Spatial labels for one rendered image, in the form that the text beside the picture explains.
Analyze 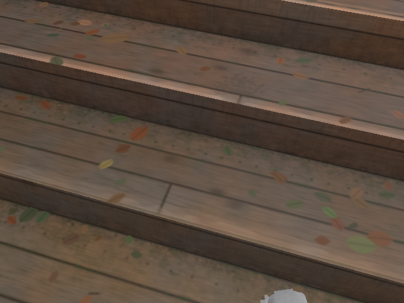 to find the right robot thigh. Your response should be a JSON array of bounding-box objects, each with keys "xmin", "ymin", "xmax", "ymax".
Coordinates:
[{"xmin": 260, "ymin": 288, "xmax": 306, "ymax": 303}]

